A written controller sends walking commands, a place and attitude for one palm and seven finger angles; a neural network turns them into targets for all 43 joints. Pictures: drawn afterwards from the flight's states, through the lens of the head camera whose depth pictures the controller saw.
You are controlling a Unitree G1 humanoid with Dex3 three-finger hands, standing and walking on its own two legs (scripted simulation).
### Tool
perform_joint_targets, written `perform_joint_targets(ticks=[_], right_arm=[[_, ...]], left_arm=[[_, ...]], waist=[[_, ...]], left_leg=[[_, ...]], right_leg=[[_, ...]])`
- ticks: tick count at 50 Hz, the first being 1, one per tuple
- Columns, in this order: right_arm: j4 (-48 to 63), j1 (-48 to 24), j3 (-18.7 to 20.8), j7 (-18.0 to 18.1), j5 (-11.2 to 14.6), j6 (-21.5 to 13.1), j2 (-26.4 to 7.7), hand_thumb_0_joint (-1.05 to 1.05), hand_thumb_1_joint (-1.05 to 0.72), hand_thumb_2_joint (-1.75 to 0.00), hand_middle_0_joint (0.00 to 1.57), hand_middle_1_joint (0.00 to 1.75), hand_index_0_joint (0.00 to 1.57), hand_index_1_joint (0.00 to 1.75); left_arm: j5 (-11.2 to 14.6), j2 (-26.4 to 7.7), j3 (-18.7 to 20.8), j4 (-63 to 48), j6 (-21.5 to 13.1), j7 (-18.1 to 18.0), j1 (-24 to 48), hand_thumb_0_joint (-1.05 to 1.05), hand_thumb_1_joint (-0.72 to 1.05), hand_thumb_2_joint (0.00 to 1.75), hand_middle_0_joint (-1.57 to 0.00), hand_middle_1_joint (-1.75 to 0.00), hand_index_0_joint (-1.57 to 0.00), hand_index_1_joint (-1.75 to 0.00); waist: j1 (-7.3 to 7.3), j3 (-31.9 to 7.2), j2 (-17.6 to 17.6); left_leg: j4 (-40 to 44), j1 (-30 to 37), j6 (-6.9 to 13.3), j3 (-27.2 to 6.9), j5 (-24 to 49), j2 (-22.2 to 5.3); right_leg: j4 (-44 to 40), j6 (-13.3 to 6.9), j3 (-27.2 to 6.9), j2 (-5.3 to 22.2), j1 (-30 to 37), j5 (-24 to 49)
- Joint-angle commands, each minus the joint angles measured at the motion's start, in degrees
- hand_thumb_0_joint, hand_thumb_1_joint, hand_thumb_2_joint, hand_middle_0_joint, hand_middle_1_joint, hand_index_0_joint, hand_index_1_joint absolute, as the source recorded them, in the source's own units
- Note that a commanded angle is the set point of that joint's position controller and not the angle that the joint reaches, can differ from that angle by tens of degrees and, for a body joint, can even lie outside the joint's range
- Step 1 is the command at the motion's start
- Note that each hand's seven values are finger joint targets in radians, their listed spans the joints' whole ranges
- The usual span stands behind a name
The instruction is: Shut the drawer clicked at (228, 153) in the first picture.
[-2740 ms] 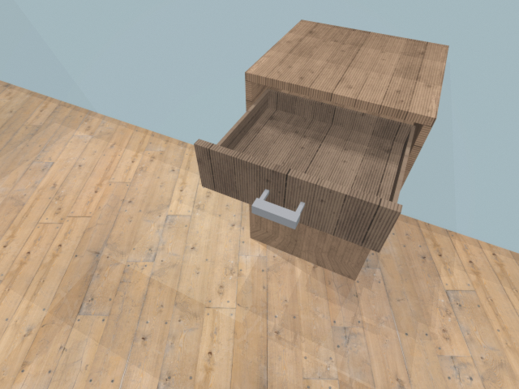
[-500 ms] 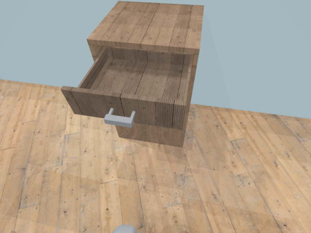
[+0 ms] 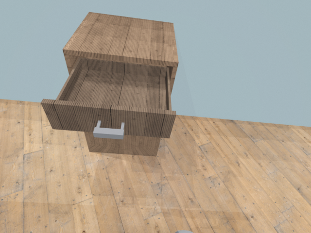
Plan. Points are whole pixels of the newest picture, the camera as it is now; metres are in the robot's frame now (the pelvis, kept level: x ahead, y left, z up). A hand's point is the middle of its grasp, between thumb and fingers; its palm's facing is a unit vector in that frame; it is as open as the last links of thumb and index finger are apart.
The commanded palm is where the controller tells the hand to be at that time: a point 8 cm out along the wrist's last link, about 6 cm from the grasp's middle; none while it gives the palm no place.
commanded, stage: take the last steps up to it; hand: left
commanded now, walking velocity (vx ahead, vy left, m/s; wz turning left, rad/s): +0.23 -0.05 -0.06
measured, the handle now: (110, 128) +0.47 +0.17 -0.06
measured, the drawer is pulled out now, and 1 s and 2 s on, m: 0.30 0.30 0.30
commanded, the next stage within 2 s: come to a stop and stand still in 0.38 s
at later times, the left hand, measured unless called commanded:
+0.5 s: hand (115, 222) +0.19 +0.11 -0.17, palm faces +0.08 -0.98 -0.20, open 7.0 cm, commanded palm none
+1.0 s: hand out of the picture +0.09 +0.13 -0.20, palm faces +0.05 -0.98 -0.21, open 7.4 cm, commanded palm none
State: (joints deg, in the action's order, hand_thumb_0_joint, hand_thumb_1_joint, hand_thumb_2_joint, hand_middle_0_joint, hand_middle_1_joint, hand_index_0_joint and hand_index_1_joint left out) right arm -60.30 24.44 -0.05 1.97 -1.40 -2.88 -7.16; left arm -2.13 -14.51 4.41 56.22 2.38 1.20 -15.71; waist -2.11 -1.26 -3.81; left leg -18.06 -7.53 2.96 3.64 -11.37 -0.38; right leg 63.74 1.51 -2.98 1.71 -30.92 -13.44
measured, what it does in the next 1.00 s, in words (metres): walks ahead: right foot, then left foot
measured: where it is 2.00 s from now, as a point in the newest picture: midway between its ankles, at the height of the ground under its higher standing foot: outside the picture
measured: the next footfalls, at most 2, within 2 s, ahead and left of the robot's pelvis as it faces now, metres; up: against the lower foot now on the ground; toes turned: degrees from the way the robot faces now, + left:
right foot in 0.30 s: +0.11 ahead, -0.16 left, +0.00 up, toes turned -7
left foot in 0.68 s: +0.25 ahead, +0.05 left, +0.00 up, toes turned +6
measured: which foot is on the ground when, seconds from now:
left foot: down 0.00-0.30, up 0.32-0.66, down 0.68-1.00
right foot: up 0.00-0.28, down 0.30-0.72, up 0.74-1.00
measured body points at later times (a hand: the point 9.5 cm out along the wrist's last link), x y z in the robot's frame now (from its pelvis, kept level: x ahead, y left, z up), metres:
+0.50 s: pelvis +0.10 -0.07 -0.01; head +0.11 -0.08 +0.44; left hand +0.19 +0.16 -0.15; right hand +0.05 -0.29 -0.17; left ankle +0.10 +0.05 -0.69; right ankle +0.07 -0.16 -0.75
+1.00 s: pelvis +0.09 -0.05 -0.02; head +0.12 -0.04 +0.43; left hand +0.09 +0.18 -0.18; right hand +0.21 -0.27 -0.16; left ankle +0.21 +0.04 -0.75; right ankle +0.04 -0.19 -0.72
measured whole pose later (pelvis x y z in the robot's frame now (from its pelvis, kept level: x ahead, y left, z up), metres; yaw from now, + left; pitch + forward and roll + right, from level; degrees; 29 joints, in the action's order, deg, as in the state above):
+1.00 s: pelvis +0.09 -0.05 -0.02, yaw -1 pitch -1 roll -1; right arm -57.2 4.7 1.6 1.2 -1.3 1.9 -7.7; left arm -1.4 -9.8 2.2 59.3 3.1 -2.2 -17.4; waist 1.4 4.3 -0.9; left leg -26.4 -20.9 3.0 6.9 -4.4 -1.9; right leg 48.5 0.5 0.8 2.3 -16.1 -29.3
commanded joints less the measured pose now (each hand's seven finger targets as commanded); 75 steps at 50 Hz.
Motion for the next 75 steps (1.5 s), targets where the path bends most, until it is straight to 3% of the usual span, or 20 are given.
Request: perform_joint_targets(ticks=[1, 8, 13, 15, 16, 21, 30, 33, 35, 37, 43, 51, 52, 54, 55, 59, 63, 67, 71, 75], right_arm=[[-0.4, 7.4, 2.1, 0.9, -0.3, -1.4, -9.1, 0.0, -0.9, -0.9, 0.2, 0.3, 0.2, 0.3], [-3.4, 9.5, 2.5, 0.7, -0.8, -0.7, -9.0, 0.0, -0.9, -0.9, 0.2, 0.3, 0.2, 0.3], [-4.5, 7.5, 2.6, 0.4, 0.0, -0.1, -7.0, 0.0, -0.9, -0.9, 0.2, 0.3, 0.2, 0.3], [-2.8, 6.6, 1.7, 0.1, 0.9, -0.5, -1.9, 0.0, -0.9, -0.9, 0.2, 0.3, 0.2, 0.3], [-1.5, 2.6, 2.4, 0.1, 0.4, 0.1, -5.5, 0.0, -0.9, -0.9, 0.2, 0.3, 0.2, 0.3], [-3.1, 3.2, 3.0, -0.7, 0.0, 1.6, -1.3, 0.0, -0.9, -0.9, 0.2, 0.3, 0.2, 0.3], [1.0, -5.8, 2.2, -0.4, 0.8, 2.8, -2.1, 0.0, -0.9, -0.9, 0.2, 0.3, 0.2, 0.3], [1.8, -4.0, 3.5, -0.1, 0.5, 2.8, -6.8, 0.0, -0.9, -0.9, 0.2, 0.3, 0.2, 0.3], [2.4, -2.7, 4.2, 0.3, 0.6, 3.0, -11.6, 0.0, -0.9, -0.9, 0.2, 0.3, 0.2, 0.3], [3.1, -7.3, 3.5, 1.1, 0.4, 2.9, -11.4, 0.0, -0.9, -0.9, 0.2, 0.3, 0.2, 0.3], [6.2, -15.8, 3.9, 0.8, 0.5, 3.7, -11.0, 0.0, -0.9, -0.9, 0.2, 0.3, 0.2, 0.3], [4.2, -17.9, 5.0, -0.6, -0.4, 5.3, -11.0, 0.0, -0.9, -0.9, 0.2, 0.3, 0.2, 0.3], [4.2, -17.6, 4.9, -0.8, 0.1, 5.7, -8.7, 0.0, -0.9, -0.9, 0.2, 0.3, 0.2, 0.3], [5.2, -16.5, 4.5, -1.2, 0.6, 6.8, -3.5, 0.0, -0.9, -0.9, 0.2, 0.3, 0.2, 0.3], [5.3, -15.3, 5.2, -1.5, 0.0, 6.8, -6.1, 0.0, -0.9, -0.9, 0.2, 0.3, 0.2, 0.3], [1.1, -7.1, 4.8, -2.5, -0.1, 4.6, -5.3, 0.0, -0.9, -0.9, 0.2, 0.3, 0.2, 0.3], [3.4, -12.4, 4.0, -2.1, 0.1, 3.1, -5.4, 0.0, -0.9, -0.9, 0.2, 0.3, 0.2, 0.3], [2.8, -10.7, 2.8, -1.0, 0.5, 2.2, -4.5, 0.0, -0.9, -0.9, 0.2, 0.3, 0.2, 0.3], [-2.3, -1.2, 2.2, 0.2, 0.4, 0.3, -6.7, 0.0, -0.9, -0.9, 0.2, 0.3, 0.2, 0.3], [-3.7, -2.3, 1.5, 1.3, 0.3, 1.3, -7.8, 0.0, -0.9, -0.9, 0.2, 0.3, 0.2, 0.3]], left_arm=[[0.5, 0.3, -0.8, -4.9, -1.7, 0.2, 6.7, 0.0, 0.9, 0.9, -0.2, -0.3, -0.2, -0.3], [1.0, 2.7, -2.0, -4.9, -2.7, 0.3, 11.6, 0.0, 0.9, 0.9, -0.2, -0.3, -0.2, -0.3], [0.9, 1.0, -0.8, 0.1, -3.9, -0.5, 0.6, 0.0, 0.9, 0.9, -0.2, -0.3, -0.2, -0.3], [0.9, -6.6, 1.1, 3.6, -4.8, -1.7, -10.7, 0.0, 0.9, 0.9, -0.2, -0.3, -0.2, -0.3], [1.7, -6.8, 0.7, 3.7, -4.4, -2.2, -12.5, 0.0, 0.9, 0.9, -0.2, -0.3, -0.2, -0.3], [1.4, 3.7, -1.6, 2.7, -5.8, -2.8, -2.2, 0.0, 0.9, 0.9, -0.2, -0.3, -0.2, -0.3], [1.1, -0.4, -1.6, 1.6, -4.7, -3.8, -2.6, 0.0, 0.9, 0.9, -0.2, -0.3, -0.2, -0.3], [1.0, -1.4, -1.4, 1.3, -3.3, -4.2, -3.6, 0.0, 0.9, 0.9, -0.2, -0.3, -0.2, -0.3], [1.4, 1.9, -2.2, 0.7, -2.3, -5.0, -7.2, 0.0, 0.9, 0.9, -0.2, -0.3, -0.2, -0.3], [1.5, 1.6, -2.0, 1.8, -1.2, -5.0, -8.2, 0.0, 0.9, 0.9, -0.2, -0.3, -0.2, -0.3], [1.0, 1.1, -1.3, 2.0, 0.1, -4.0, -7.7, 0.0, 0.9, 0.9, -0.2, -0.3, -0.2, -0.3], [0.7, 4.5, -1.8, 6.8, 0.0, -3.2, -20.2, 0.0, 0.9, 0.9, -0.2, -0.3, -0.2, -0.3], [0.2, 3.2, -1.7, 7.5, -0.2, -3.4, -22.4, 0.0, 0.9, 0.9, -0.2, -0.3, -0.2, -0.3], [-0.3, -3.3, -1.4, 3.8, -0.6, -3.8, -13.2, 0.0, 0.9, 0.9, -0.2, -0.3, -0.2, -0.3], [-0.1, -4.8, -1.2, 0.9, -0.8, -3.9, -5.3, 0.0, 0.9, 0.9, -0.2, -0.3, -0.2, -0.3], [0.8, -1.1, -1.2, 0.9, -4.0, -3.5, -2.3, 0.0, 0.9, 0.9, -0.2, -0.3, -0.2, -0.3], [0.5, -1.1, -1.0, 4.6, -4.5, -3.4, -13.0, 0.0, 0.9, 0.9, -0.2, -0.3, -0.2, -0.3], [0.2, -0.9, -0.9, 6.1, -4.3, -3.4, -12.9, 0.0, 0.9, 0.9, -0.2, -0.3, -0.2, -0.3], [1.3, 2.9, -1.9, 6.3, -3.9, -3.3, -10.0, 0.0, 0.9, 0.9, -0.2, -0.3, -0.2, -0.3], [1.2, 5.5, -2.7, 7.3, -2.4, -3.6, -6.7, 0.0, 0.9, 0.9, -0.2, -0.3, -0.2, -0.3]], waist=[[-1.46, 7.2, 10.3], [-2.76, 5.2, 13.6], [2.61, 1.2, 6.3], [6.54, -3.5, -13.0], [7.23, -0.7, -7.5], [0.1, 8.5, -1.3], [1.7, 4.1, -4.8], [0.56, 2.4, -0.7], [1.1, -1.7, 11.2], [2.14, -1.8, 15.5], [2.78, -4.5, 8.3], [6.06, 1.0, 11.0], [6.59, 4.0, 5.1], [3.66, 14.1, -14.3], [1.19, 14.5, -8.2], [-0.44, 10.3, -2.2], [5.48, 7.6, -3.8], [5.47, 3.9, -8.2], [2.65, -1.3, 3.6], [2.81, 2.7, 12.7]], left_leg=[[9.4, 5.6, 7.5, -14.3, 2.6, -16.3], [5.9, 3.9, 7.4, -10.1, 11.0, -15.4], [-6.0, -7.7, 2.3, -5.2, 3.0, -10.3], [-29.4, -30.0, -2.5, 3.5, -21.8, -1.4], [-39.1, -30.5, -2.3, -0.7, -23.8, -3.0], [-44.1, -24.9, -3.7, -1.1, -8.1, -6.6], [-17.6, -12.0, -4.9, 1.5, -0.7, -2.6], [-10.5, -0.9, -2.8, -1.2, 30.0, -5.7], [-9.9, 6.4, 5.3, -10.4, 60.1, -18.0], [-2.9, -0.5, 9.9, -13.5, 51.3, -20.4], [-0.8, -2.6, 9.1, -9.2, 22.5, -17.5], [8.1, -18.8, 0.6, -7.4, -25.6, -10.8], [3.4, -21.6, -1.6, -4.0, -26.6, -6.6], [-22.8, -20.6, -5.5, 0.9, -14.8, 1.6], [-34.6, -16.7, -5.0, -3.1, -11.1, 0.5], [-38.4, -21.8, -4.3, -1.8, -2.6, -1.1], [-27.7, -25.1, -4.4, -0.5, -7.2, -1.4], [-14.7, -16.0, -3.8, -0.4, -11.6, -1.3], [-3.5, 6.7, -0.7, -5.5, 17.1, -6.7], [-2.1, 2.6, 3.4, -9.3, 31.4, -12.1]], right_leg=[[-6.2, 0.1, 2.1, 2.6, -10.3, -1.2], [-23.5, -1.3, 7.5, 1.4, 1.8, -5.8], [-40.7, -2.7, 8.1, 0.0, 28.2, 3.6], [-46.7, -9.9, -16.6, 21.3, 48.3, 4.8], [-50.6, -12.8, -18.7, 23.6, 39.3, 6.4], [-52.3, -10.4, 1.0, 13.9, 22.0, 20.7], [-42.3, -9.7, 4.7, 12.0, 23.7, 46.1], [-33.1, -5.5, 5.1, 8.6, 18.8, 33.3], [-26.5, -1.1, 8.0, 1.6, 14.3, -4.2], [-12.7, -0.7, 4.0, 0.0, 15.2, -23.5], [-2.9, -0.3, 1.6, 0.1, 11.2, -15.6], [-35.0, -2.4, 10.1, -2.6, 29.6, -8.7], [-43.8, -2.4, 8.1, -1.2, 29.4, -9.9], [-66.0, -9.4, -20.0, 18.0, 6.0, -40.5], [-67.9, -11.5, -21.4, 21.3, -3.5, -37.0], [-56.6, -6.9, -4.4, 11.6, 13.7, -10.2], [-52.9, -9.5, -5.8, 14.1, 28.7, -0.4], [-47.7, -10.9, -6.0, 15.2, 29.5, 13.3], [-36.5, -4.1, 3.0, 5.1, 17.8, 10.4], [-34.3, -1.6, 7.7, 1.9, 17.0, -3.7]])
